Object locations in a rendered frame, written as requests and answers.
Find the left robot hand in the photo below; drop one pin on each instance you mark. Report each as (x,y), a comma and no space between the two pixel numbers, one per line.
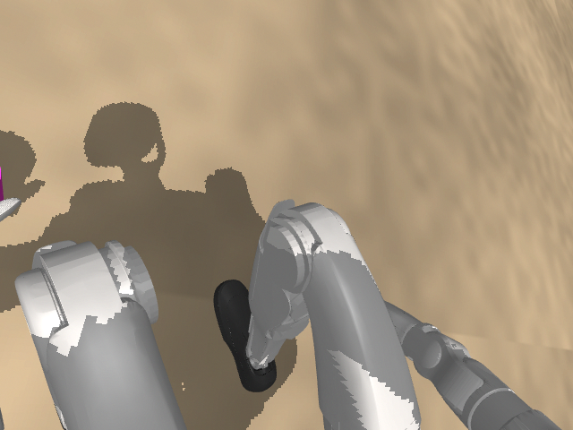
(8,206)

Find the right robot foot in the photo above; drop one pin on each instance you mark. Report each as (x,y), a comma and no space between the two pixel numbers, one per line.
(233,313)

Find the right robot hand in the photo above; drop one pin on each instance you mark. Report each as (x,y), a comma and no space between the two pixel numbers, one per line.
(402,320)

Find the right robot arm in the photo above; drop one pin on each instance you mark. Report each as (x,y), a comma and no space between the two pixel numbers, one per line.
(476,395)

